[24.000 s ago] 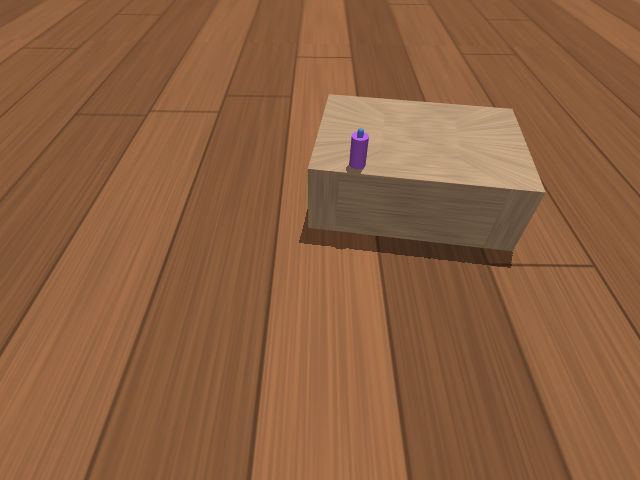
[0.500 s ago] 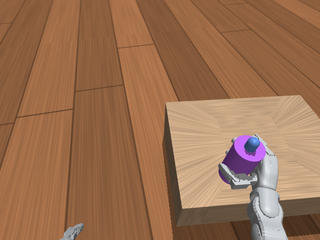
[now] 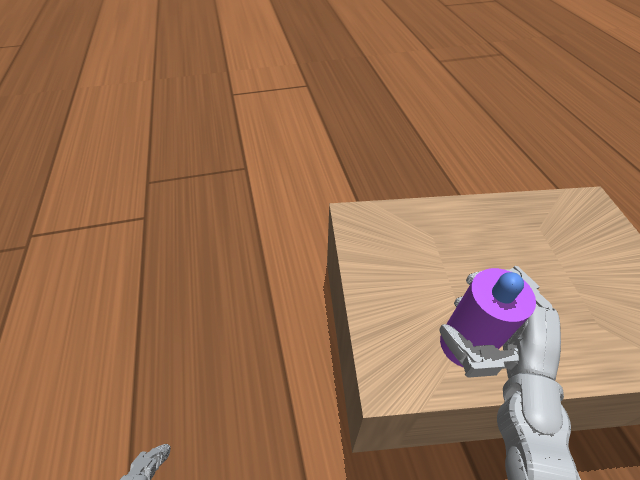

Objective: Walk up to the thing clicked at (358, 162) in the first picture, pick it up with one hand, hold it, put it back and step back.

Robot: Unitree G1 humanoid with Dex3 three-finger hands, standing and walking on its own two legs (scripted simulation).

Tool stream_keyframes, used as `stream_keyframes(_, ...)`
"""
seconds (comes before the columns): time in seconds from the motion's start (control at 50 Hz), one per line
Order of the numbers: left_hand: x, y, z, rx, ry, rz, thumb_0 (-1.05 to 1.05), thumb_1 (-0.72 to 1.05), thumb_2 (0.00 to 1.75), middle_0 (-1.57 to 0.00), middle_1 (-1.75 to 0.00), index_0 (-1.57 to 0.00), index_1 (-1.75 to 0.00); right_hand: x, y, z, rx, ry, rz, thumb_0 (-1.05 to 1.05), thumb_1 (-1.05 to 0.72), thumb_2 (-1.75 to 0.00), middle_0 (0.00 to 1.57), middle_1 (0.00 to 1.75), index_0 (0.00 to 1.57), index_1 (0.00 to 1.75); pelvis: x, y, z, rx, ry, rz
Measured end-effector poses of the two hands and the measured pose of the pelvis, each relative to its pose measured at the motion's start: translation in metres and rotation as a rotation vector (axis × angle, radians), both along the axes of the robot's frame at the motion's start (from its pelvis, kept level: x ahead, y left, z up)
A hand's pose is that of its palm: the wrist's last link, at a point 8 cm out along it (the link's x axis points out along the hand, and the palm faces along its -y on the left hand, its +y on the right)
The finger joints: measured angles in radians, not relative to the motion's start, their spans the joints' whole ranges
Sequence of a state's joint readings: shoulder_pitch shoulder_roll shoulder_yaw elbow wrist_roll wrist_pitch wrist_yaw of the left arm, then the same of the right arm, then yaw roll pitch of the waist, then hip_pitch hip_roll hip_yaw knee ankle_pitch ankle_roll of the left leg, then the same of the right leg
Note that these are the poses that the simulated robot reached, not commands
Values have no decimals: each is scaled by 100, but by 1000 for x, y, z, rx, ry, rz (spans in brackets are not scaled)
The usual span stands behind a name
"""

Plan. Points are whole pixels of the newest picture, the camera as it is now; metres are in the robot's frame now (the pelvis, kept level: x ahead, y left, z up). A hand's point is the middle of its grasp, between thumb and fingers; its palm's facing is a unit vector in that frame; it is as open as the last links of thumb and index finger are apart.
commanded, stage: hold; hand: right
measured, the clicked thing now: (486, 315) +0.32 -0.19 +0.07
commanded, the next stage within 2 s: crouch in 0.12 s
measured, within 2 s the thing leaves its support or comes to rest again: neither
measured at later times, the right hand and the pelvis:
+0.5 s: hand (473, 330) +0.33 -0.19 +0.02, palm faces +0.28 +0.96 -0.01, open 9.4 cm; pelvis -0.01 +0.00 -0.01, yaw +0 degrees
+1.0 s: hand (454, 348) +0.38 -0.22 -0.16, palm faces +0.27 +0.96 -0.02, open 9.3 cm; pelvis -0.04 +0.00 -0.15, yaw +0 degrees
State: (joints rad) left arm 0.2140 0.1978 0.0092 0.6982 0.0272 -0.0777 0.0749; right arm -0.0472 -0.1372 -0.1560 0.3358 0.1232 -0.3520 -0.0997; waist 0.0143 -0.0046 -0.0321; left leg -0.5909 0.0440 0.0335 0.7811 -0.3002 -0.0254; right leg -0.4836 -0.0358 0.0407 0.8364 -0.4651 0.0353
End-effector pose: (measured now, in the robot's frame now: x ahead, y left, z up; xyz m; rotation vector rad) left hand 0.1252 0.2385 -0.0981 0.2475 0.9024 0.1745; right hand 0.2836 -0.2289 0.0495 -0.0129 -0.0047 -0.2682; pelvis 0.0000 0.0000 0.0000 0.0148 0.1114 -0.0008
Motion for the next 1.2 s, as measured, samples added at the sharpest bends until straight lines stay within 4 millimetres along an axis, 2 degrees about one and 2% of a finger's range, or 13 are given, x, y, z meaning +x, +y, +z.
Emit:
stream_keyframes(0.32, -9, 4, -1, 3, 15, 10, 1, 89, 90, -21, -31, -21, -31, -1, 0, 1, -6, -3, 3, -1, 35, -115, 74, 108, 75, 110, -3, 1, 0, -1, -2, 2)
stream_keyframes(0.42, -10, 5, -5, 6, 19, 6, 1, 89, 91, -21, -31, -20, -31, 3, -2, -10, 0, 10, 3, -1, 35, -115, 75, 108, 76, 110, -6, 2, -3, -3, 18, 0)
stream_keyframes(0.5, -14, 9, -13, 16, 34, -3, 1, 89, 91, -20, -31, -20, -31, 7, -5, -32, 12, 35, -12, -1, 35, -115, 75, 107, 76, 109, -11, 3, -12, -7, 54, -1)
stream_keyframes(0.58, -21, 15, -30, 30, 64, -16, 1, 90, 91, -20, -31, -20, -31, 13, -10, -63, 12, 49, -25, -1, 35, -115, 75, 107, 76, 109, -18, 5, -28, -12, 114, -2)
stream_keyframes(0.72, -40, 29, -77, 64, 137, -26, 1, 90, 91, -21, -31, -21, -31, 30, -26, -125, -11, 37, -31, -1, 35, -115, 75, 107, 76, 109, -29, 6, -75, -13, 252, 2)
stream_keyframes(0.82, -56, 36, -113, 86, 203, -13, 1, 89, 91, -21, -31, -20, -31, 44, -36, -159, -19, 18, -10, -1, 35, -116, 75, 107, 76, 109, -35, 3, -109, -8, 324, 0)
stream_keyframes(1.0, -77, 34, -160, 82, 300, 0, 1, 89, 91, -21, -31, -21, -31, 62, -41, -204, -1, 16, -6, -1, 33, -113, 75, 106, 76, 108, -43, -3, -147, 0, 406, -3)
stream_keyframes(1.2, -78, 25, -197, 67, 306, -19, 1, 90, 91, -21, -31, -21, -31, 66, -48, -241, -3, 30, -18, 0, 32, -112, 75, 106, 76, 107, -52, -6, -180, 2, 447, -6)
